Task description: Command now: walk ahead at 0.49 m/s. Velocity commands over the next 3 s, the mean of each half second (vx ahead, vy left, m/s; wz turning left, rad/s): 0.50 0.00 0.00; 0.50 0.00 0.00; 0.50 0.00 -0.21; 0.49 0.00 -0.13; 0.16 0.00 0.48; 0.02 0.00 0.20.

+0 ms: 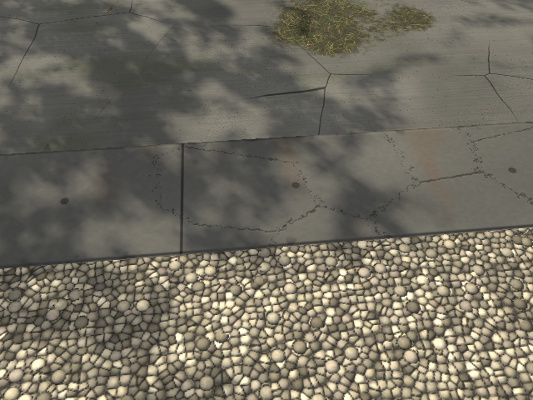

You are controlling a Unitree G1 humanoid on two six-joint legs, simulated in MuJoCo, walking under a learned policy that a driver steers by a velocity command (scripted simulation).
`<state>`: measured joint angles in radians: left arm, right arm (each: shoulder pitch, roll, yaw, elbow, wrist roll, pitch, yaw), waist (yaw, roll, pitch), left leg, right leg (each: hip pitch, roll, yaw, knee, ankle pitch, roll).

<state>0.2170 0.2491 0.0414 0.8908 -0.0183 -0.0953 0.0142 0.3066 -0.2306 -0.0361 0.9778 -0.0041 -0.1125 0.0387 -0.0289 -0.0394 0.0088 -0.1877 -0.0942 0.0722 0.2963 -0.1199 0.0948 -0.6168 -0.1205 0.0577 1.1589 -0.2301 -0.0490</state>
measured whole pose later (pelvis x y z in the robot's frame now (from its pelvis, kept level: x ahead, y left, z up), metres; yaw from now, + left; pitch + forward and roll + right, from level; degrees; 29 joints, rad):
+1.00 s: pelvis +0.55 -0.02 -0.01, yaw +1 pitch +2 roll -1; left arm 0.35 0.25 0.05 0.98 -0.03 -0.10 0.00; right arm 0.12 -0.24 -0.06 0.87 0.01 -0.10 0.03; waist 0.02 -0.02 0.03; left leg -0.42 -0.01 0.06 0.53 -0.15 0.06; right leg -0.32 -0.02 0.04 1.15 -0.43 -0.04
